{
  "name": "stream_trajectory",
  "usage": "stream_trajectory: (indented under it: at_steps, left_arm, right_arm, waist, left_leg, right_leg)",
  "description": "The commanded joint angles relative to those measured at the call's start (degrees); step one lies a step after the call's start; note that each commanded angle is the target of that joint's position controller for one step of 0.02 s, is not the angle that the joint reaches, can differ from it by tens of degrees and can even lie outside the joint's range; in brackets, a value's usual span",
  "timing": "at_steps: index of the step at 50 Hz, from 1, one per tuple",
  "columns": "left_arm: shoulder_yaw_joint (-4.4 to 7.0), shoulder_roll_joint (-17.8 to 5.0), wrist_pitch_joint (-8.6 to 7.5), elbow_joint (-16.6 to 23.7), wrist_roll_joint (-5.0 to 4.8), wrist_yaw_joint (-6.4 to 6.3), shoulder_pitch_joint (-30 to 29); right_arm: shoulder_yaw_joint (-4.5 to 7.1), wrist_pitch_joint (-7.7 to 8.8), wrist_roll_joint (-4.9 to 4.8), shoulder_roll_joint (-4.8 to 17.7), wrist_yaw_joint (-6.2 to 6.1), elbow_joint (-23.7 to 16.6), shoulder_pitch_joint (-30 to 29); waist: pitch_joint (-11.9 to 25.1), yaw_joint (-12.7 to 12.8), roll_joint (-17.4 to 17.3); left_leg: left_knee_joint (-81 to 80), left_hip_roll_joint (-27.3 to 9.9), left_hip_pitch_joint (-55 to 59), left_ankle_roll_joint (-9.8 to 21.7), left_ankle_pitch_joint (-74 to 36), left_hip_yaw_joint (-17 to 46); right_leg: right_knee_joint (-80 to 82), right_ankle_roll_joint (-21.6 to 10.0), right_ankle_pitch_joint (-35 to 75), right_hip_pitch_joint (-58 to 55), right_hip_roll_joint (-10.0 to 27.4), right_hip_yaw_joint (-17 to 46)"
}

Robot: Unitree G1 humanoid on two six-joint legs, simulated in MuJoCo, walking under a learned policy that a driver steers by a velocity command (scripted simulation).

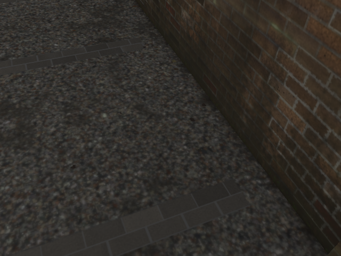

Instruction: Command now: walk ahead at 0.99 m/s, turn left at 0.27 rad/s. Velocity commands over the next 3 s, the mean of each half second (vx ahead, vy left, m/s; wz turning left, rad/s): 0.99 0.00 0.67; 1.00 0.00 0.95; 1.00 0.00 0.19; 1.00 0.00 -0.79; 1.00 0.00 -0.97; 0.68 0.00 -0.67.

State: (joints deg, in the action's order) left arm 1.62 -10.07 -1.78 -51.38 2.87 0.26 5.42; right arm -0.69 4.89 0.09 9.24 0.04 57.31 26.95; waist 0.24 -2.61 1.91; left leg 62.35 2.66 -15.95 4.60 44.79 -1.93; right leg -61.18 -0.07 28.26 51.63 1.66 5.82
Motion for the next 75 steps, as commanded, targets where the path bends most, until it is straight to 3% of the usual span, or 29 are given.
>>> stream_trajectory:
  at_steps: [1, 4, 6, 9, 11, 14, 16, 19, 24, 26, 31, 33, 34, 36, 37, 38, 42, 46, 47, 48, 49, 51, 55, 63, 67, 68, 69, 72, 75]
  left_arm:
    - [0.97, -3.90, -1.94, 6.95, -0.69, 2.42, -13.56]
    - [1.95, -5.16, -1.30, 7.49, -4.97, 3.30, -12.00]
    - [3.96, -10.07, -1.16, 3.58, -4.59, 2.13, 1.84]
    - [5.85, -11.88, -0.82, -2.15, -2.11, 1.99, 16.91]
    - [4.52, -10.81, -1.56, -4.48, 0.67, 3.20, 26.63]
    - [4.25, -12.18, -3.34, -4.02, -1.13, 3.21, 24.59]
    - [1.58, -6.41, -5.26, -3.67, -0.19, 2.73, 18.81]
    - [2.33, -11.85, -5.90, -4.26, 0.25, 0.58, 17.13]
    - [1.13, -7.39, -7.38, -4.58, -1.95, -0.51, 15.34]
    - [0.72, -5.98, -6.45, -5.80, 0.35, -0.74, 18.14]
    - [1.42, -8.59, -4.37, -9.27, 1.11, -2.14, 23.41]
    - [3.04, -10.35, -2.69, -4.91, 1.20, -1.19, 10.03]
    - [2.20, -7.80, -3.13, 1.86, 0.27, -1.12, 10.67]
    - [0.81, -6.67, -3.82, 4.32, 0.86, -0.47, 5.93]
    - [0.66, -5.85, -5.27, 7.24, 0.61, -0.09, 6.72]
    - [1.51, -9.61, -4.54, 8.06, 0.15, 0.08, 1.02]
    - [0.87, -7.62, -2.35, 6.73, -1.52, 0.76, 2.12]
    - [2.18, -8.67, -2.72, 2.10, -2.01, 0.13, 15.50]
    - [3.91, -13.10, -3.18, -0.30, -0.63, -0.14, 27.09]
    - [3.45, -15.13, -3.34, -1.18, 0.58, -0.61, 30.82]
    - [3.81, -16.33, -2.88, 1.71, 0.51, -0.45, 19.62]
    - [3.94, -11.12, -2.61, 3.82, -0.21, 0.28, 9.47]
    - [2.52, -6.13, -4.35, -1.39, -0.48, -0.13, 15.37]
    - [3.73, -12.53, -5.63, -0.29, -2.27, 0.24, 17.13]
    - [4.16, -17.12, -3.62, -0.30, -2.02, -0.44, 18.02]
    - [2.84, -10.99, -3.47, 1.95, -1.15, 0.10, 19.34]
    - [1.78, -5.69, -4.03, 5.45, -4.13, 0.86, 24.45]
    - [2.70, -9.67, -3.67, 4.95, -3.12, 0.95, 16.00]
    - [2.36, -6.96, -0.81, 3.99, -1.81, 2.55, 17.18]
  right_arm:
    - [2.36, 0.82, 1.10, 8.70, -0.70, -5.42, -4.15]
    - [3.12, -0.78, 3.05, 8.90, -1.36, -4.42, -0.92]
    - [3.86, -0.89, 4.22, 11.17, -1.74, -4.65, -5.81]
    - [4.57, -2.06, 3.30, 9.65, -1.42, -2.10, 0.26]
    - [4.70, -2.19, 1.22, 5.48, -0.29, -4.03, -3.47]
    - [4.16, -1.54, 2.55, 5.40, -0.30, -5.76, -2.12]
    - [4.68, -2.61, 3.22, 6.70, 0.61, -8.04, -13.97]
    - [4.68, -3.84, 4.35, 5.25, 2.22, -4.18, -8.84]
    - [4.37, -1.45, 2.03, 5.47, 4.35, -8.21, -25.10]
    - [4.20, -2.25, 1.13, 4.51, 4.38, -7.24, -28.36]
    - [6.45, -3.41, 3.88, 12.61, 3.43, -2.12, -10.04]
    - [8.36, -3.71, 1.95, 15.20, 2.52, 2.84, 5.77]
    - [7.98, -2.91, 2.78, 18.79, 1.80, 3.80, 8.23]
    - [6.86, -2.96, 1.67, 14.80, 0.44, 3.00, 10.48]
    - [7.27, -2.07, 2.59, 17.66, -1.39, 0.35, 4.37]
    - [6.58, -0.58, 2.69, 15.08, -3.05, -3.21, -5.36]
    - [6.36, 1.05, 1.70, 15.53, -1.81, -9.16, -17.22]
    - [7.01, 1.15, 0.46, 15.97, 0.88, -9.64, -14.11]
    - [6.61, 2.08, 0.23, 13.60, 0.92, -11.30, -17.27]
    - [4.25, 2.74, 0.41, 3.25, 0.54, -15.96, -19.84]
    - [4.52, 1.88, -0.95, 5.44, 0.58, -18.73, -12.29]
    - [3.77, -0.41, 2.06, 5.10, 1.79, -17.01, -14.39]
    - [3.14, -1.87, 2.25, 3.94, 3.99, -20.81, -19.02]
    - [2.36, -2.31, 1.96, 7.42, 4.99, -25.57, -30.97]
    - [5.04, -1.38, 2.51, 13.49, 2.28, -17.53, -4.93]
    - [6.15, -0.81, 3.97, 18.63, 1.10, -16.13, 1.81]
    - [6.88, -0.55, 3.76, 23.39, 0.74, -17.62, -0.58]
    - [5.03, 0.32, 3.00, 13.31, 0.73, -16.43, -9.80]
    - [3.98, 1.84, 1.66, 9.68, 0.38, -14.25, -10.04]
  waist:
    - [-7.64, -1.71, -4.10]
    - [-11.46, -5.69, -9.90]
    - [-6.48, 0.85, -12.47]
    - [-3.35, 5.73, 0.98]
    - [-2.64, 8.41, 9.85]
    - [5.55, 3.67, 16.04]
    - [-9.35, 3.49, 8.27]
    - [-4.75, -0.24, 6.06]
    - [-10.33, 1.25, 2.53]
    - [-11.45, 4.48, 3.60]
    - [-3.39, -2.48, -2.17]
    - [-5.95, -13.56, -17.81]
    - [-1.27, -7.05, -18.60]
    - [6.01, -7.49, -3.53]
    - [9.14, -2.48, -9.10]
    - [-0.67, 1.86, -4.00]
    - [0.53, 8.01, -1.98]
    - [4.40, 13.65, 0.33]
    - [9.26, 20.32, 5.02]
    - [11.13, 17.77, 18.84]
    - [11.00, 7.28, 23.68]
    - [-3.18, 4.80, 5.05]
    - [-6.52, 3.10, 6.66]
    - [-5.85, 3.10, 1.72]
    - [9.71, -10.33, 2.78]
    - [17.06, -10.14, -6.67]
    - [26.11, -4.11, -23.75]
    - [4.57, -0.41, -4.73]
    - [0.71, 3.42, -6.01]
  left_leg:
    - [-19.48, -9.94, -9.64, 10.32, -3.11, 23.92]
    - [-16.89, -9.59, -2.16, 11.41, -16.78, 24.94]
    - [-3.16, -9.93, 2.15, 11.13, -29.48, 25.56]
    - [28.41, -1.87, -1.49, 9.65, -39.42, 14.57]
    - [54.51, 5.85, -40.59, 7.85, 5.25, 11.81]
    - [41.63, -6.07, -49.78, 5.20, -16.95, 7.99]
    - [23.99, -7.71, -46.24, 0.14, -36.48, 13.32]
    - [15.24, -4.10, -31.20, -1.65, -50.81, 7.54]
    - [-11.95, -3.63, -20.16, 2.33, -85.27, 2.07]
    - [-19.44, -4.36, -19.73, 3.10, -85.15, -3.29]
    - [-33.73, 0.06, 6.37, 5.68, -65.10, -13.70]
    - [-37.56, -2.88, 29.90, 13.23, -71.09, -4.14]
    - [-20.62, -11.40, 50.85, 17.74, -91.60, 11.57]
    - [-30.26, -18.21, 49.68, 21.31, -58.28, 31.69]
    - [-37.31, -26.05, 43.09, 23.67, -32.65, 47.26]
    - [-42.21, -26.36, 20.34, 22.06, -33.96, 48.28]
    - [-41.87, -8.96, -19.41, 15.18, -41.13, 26.74]
    - [-19.90, 0.43, -17.28, 8.45, -49.47, 19.16]
    - [-0.95, 3.93, -21.76, 6.33, -51.12, 16.59]
    - [21.05, 7.92, -30.75, 6.08, -13.23, 12.55]
    - [25.02, 5.14, -38.68, 6.36, -17.03, 10.34]
    - [24.50, -2.92, -39.62, 5.36, -24.97, 8.61]
    - [16.69, -3.82, -36.49, 2.90, -29.58, 10.47]
    - [-21.65, -3.99, -14.81, 2.99, -41.59, -1.84]
    - [-30.88, 0.00, 17.94, 4.76, -34.35, -1.73]
    - [-29.16, -13.25, 33.34, 3.63, -17.19, 13.29]
    - [-42.64, -25.59, 40.55, 3.50, 0.24, 42.26]
    - [-47.73, -21.03, 16.63, 2.27, -16.22, 26.69]
    - [-51.32, -16.87, 8.29, -0.04, -29.37, 13.50]
  right_leg:
    - [17.55, -0.19, 9.21, -9.70, 3.02, -2.10]
    - [35.69, 0.69, -6.06, -17.23, 4.61, 0.87]
    - [34.96, -2.40, -2.06, -26.57, 8.20, 2.99]
    - [50.13, -0.36, -16.36, -46.16, 3.51, -4.61]
    - [20.37, 0.74, 5.93, -72.48, 10.42, -1.52]
    - [24.12, -7.27, -37.98, -61.61, 21.97, 13.19]
    - [30.35, -5.97, -45.99, -35.15, 20.29, 12.51]
    - [23.79, -3.67, -39.87, -24.91, 19.47, 5.79]
    - [20.04, -1.17, -53.91, -21.36, 12.87, -8.73]
    - [16.42, -2.41, -50.42, -30.59, 11.29, -13.99]
    - [-21.41, -5.09, -13.74, -41.43, 11.09, -19.10]
    - [-58.38, -3.76, -68.05, -11.33, -1.19, -21.71]
    - [-55.93, -2.48, -71.92, 13.85, 0.13, -13.38]
    - [-44.81, -1.78, -71.59, 20.57, 3.17, -4.78]
    - [-32.37, -2.30, -61.57, 19.30, 4.53, 3.53]
    - [-16.81, 2.10, -54.33, 10.90, 8.01, 6.49]
    - [11.36, 4.74, -37.97, -36.84, 2.26, -1.92]
    - [25.11, 3.14, -39.26, -57.27, -4.83, -7.65]
    - [26.14, 1.37, -46.17, -67.75, 1.21, -1.13]
    - [37.69, -0.22, -62.55, -67.97, 17.35, 24.45]
    - [49.60, -4.84, -75.95, -64.79, 24.47, 51.51]
    - [46.73, -7.32, -78.57, -49.95, 19.50, 34.39]
    - [49.71, -4.75, -52.58, -41.73, 12.27, 11.95]
    - [61.22, -6.28, -22.09, -44.91, 11.95, -9.35]
    - [21.34, -5.21, 10.60, -45.18, 10.45, -10.70]
    - [-0.36, -5.76, -24.19, -30.29, 5.90, -8.14]
    - [-16.96, -5.63, -55.23, -15.38, -2.38, -1.39]
    - [-16.01, -6.10, -40.82, -10.79, 3.94, -0.74]
    - [-12.48, -4.85, -38.62, -14.78, 6.31, -0.98]
